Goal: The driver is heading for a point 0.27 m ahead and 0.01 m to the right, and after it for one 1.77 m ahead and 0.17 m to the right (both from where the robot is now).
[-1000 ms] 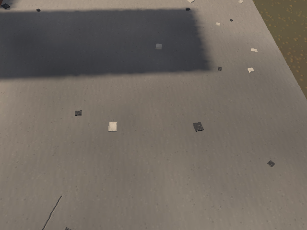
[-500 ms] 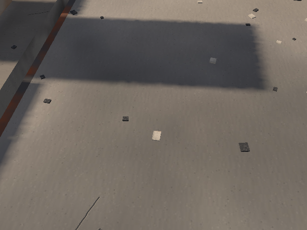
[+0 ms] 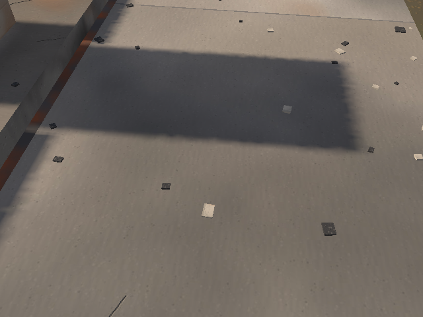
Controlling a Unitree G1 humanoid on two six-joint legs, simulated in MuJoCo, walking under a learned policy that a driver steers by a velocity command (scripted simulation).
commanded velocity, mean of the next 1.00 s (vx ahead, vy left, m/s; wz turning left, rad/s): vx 0.10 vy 0.00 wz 0.00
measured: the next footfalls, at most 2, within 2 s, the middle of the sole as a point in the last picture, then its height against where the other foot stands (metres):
right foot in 0.46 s outside the picture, level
left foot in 1.96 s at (182, 298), level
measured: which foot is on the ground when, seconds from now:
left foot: down 0.00-1.00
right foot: down 0.00-0.12, up 0.14-0.44, down 0.46-1.00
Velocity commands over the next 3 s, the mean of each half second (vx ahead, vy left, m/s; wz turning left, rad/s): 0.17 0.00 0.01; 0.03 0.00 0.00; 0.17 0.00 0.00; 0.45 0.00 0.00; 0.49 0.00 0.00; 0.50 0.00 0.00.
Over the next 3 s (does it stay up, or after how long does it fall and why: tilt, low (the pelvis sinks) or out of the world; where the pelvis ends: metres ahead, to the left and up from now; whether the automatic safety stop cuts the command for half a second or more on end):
stays up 0.99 -0.01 0.00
